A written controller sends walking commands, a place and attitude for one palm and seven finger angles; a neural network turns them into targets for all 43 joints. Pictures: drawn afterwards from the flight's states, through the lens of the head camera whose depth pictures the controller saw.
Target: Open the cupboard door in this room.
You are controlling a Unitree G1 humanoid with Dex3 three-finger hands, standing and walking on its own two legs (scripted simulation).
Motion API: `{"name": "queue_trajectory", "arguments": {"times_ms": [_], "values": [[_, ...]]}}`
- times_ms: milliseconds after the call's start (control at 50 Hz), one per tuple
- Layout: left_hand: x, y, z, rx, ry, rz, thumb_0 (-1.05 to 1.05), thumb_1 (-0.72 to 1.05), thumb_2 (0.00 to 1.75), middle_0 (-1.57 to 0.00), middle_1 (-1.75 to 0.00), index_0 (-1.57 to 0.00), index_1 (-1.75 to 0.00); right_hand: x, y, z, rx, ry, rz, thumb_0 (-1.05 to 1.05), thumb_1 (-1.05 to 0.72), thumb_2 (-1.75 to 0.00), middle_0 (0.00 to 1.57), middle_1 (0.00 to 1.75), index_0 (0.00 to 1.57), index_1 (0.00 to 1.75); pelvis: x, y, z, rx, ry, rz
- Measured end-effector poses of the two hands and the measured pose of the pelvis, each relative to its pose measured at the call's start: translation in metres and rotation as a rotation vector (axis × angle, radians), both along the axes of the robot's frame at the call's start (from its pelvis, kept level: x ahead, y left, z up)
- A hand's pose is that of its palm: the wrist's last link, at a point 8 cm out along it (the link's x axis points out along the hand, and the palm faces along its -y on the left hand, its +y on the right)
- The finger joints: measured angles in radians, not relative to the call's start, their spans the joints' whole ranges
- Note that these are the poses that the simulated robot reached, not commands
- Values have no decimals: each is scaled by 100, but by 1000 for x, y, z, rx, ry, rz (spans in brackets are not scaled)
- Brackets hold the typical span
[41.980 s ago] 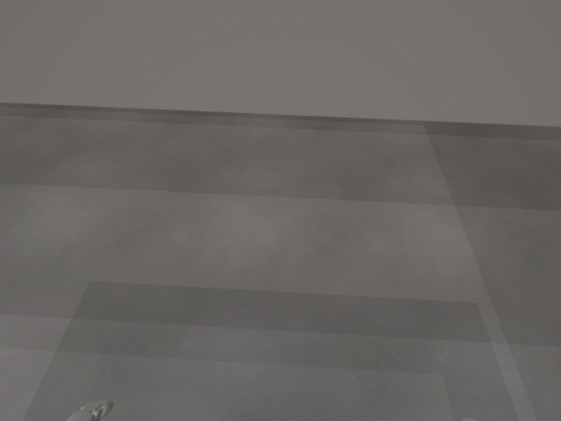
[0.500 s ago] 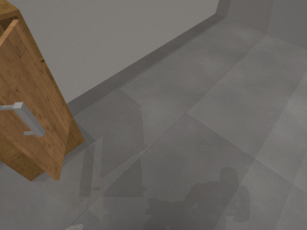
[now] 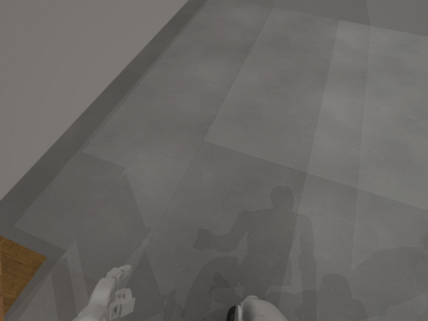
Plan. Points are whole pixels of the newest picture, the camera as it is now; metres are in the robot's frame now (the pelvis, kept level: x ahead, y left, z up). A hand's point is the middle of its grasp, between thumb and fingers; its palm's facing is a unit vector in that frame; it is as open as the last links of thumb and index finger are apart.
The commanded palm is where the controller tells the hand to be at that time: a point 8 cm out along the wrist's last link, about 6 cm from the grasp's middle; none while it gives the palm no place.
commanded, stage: walk to a spot facing it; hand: left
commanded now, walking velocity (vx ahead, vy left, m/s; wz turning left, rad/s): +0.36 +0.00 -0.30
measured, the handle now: out of the picture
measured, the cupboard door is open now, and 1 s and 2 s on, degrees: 48 48 48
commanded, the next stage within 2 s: turn to face it in 1.28 s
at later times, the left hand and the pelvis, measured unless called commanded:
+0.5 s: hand (127, 287) +0.20 +0.20 -0.16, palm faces -0.04 -0.99 -0.16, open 7.4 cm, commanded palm none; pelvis +0.23 +0.02 +0.01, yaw -9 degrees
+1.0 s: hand (194, 140) +0.59 +0.06 -0.13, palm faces -0.27 -0.94 -0.21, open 7.4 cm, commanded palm none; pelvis +0.43 -0.08 +0.02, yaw -15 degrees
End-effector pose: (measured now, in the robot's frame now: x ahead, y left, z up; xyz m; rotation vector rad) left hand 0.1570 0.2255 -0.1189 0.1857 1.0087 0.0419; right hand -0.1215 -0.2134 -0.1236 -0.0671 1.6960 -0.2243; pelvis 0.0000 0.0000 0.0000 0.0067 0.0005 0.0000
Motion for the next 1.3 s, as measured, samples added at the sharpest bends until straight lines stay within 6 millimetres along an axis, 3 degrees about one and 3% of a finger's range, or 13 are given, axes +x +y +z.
{"name": "queue_trajectory", "arguments": {"times_ms": [100,220,360,440,520,600,680,800,900,980,1020,1140,1300], "values": [[-5,-11,7,28,122,3,0,91,90,-20,-30,-19,-30,115,-26,1,-41,-226,9,1,-91,-90,20,30,20,30,35,-9,18,-1,-3,-41],[-5,4,18,63,214,59,-2,94,90,-20,-30,-20,-30,255,-40,19,-61,-486,67,0,-91,-90,20,30,20,30,85,-12,30,-6,21,-75],[0,12,8,35,339,120,-1,92,90,-20,-30,-20,-30,388,-29,32,-63,-628,145,0,-91,-90,20,30,20,30,156,-1,27,-19,17,-98],[12,17,-10,8,435,132,0,91,90,-20,-30,-20,-30,450,-16,29,-84,-695,172,0,-91,-90,20,30,20,30,204,12,14,-28,12,-127],[57,21,-15,5,469,78,0,91,90,-20,-30,-19,-30,460,-9,28,-102,-682,130,0,-91,-90,20,30,20,30,237,17,14,-6,-1,-165],[135,17,-6,4,382,18,0,91,90,-20,-30,-19,-30,429,-5,25,-102,-548,37,-1,-91,-90,20,30,20,30,269,15,25,-3,1,-191],[221,3,6,10,275,-57,0,91,90,-19,-30,-19,-30,389,-18,25,-126,-389,-59,-1,-95,-90,20,30,20,30,301,8,32,-3,8,-221],[345,-40,17,42,151,-188,0,91,90,-19,-30,-19,-30,338,-21,20,-79,-155,-184,-1,-93,-90,20,30,20,30,350,-21,28,9,12,-260],[428,-88,13,62,34,-244,0,91,90,-19,-30,-19,-30,330,-27,6,-3,-5,-258,0,-92,-90,20,30,20,30,394,-60,10,15,7,-269],[438,-108,15,53,57,-215,0,91,90,-19,-30,-19,-30,383,-51,5,-4,-45,-266,1,-91,-90,20,30,20,30,424,-78,18,4,-7,-266],[432,-115,15,46,112,-202,0,91,90,-19,-30,-19,-30,426,-67,7,-22,-122,-254,1,-91,-90,20,30,20,30,440,-86,25,2,-4,-264],[427,-103,10,60,225,-116,-2,95,90,-20,-30,-20,-30,565,-107,14,-64,-348,-170,1,-92,-90,20,30,20,30,492,-99,31,-17,7,-243],[422,-95,-21,10,451,-29,-1,92,90,-20,-30,-20,-30,733,-143,19,-154,-531,-17,1,-93,-90,20,30,20,30,582,-93,11,-41,-4,-232]]}}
